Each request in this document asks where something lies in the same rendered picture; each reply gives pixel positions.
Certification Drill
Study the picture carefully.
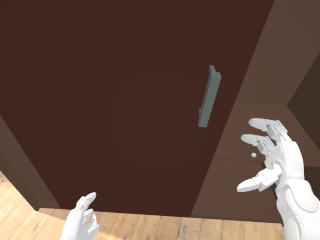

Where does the wardrobe door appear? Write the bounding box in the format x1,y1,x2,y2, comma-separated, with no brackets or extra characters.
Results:
0,115,57,203
0,0,274,218

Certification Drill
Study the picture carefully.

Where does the handle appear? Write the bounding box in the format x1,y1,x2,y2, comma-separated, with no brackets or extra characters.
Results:
198,65,222,128

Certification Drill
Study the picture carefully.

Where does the robot left hand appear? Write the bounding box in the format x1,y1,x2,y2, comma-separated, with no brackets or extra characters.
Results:
60,192,100,240

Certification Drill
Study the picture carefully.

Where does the robot right forearm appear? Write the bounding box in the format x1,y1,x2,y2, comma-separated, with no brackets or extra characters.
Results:
275,178,320,240

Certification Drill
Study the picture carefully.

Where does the robot right hand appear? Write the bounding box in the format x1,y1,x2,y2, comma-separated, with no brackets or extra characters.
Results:
237,118,305,192

